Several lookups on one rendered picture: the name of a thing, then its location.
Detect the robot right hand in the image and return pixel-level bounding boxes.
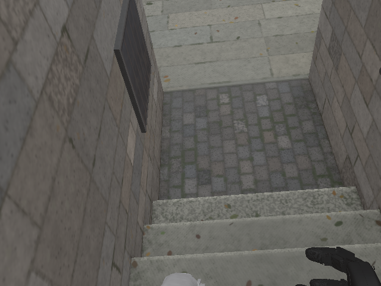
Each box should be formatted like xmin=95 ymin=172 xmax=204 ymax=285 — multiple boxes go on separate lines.
xmin=296 ymin=247 xmax=381 ymax=286

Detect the robot left thigh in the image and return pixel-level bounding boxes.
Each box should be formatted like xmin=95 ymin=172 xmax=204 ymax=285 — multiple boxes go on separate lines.
xmin=161 ymin=272 xmax=205 ymax=286

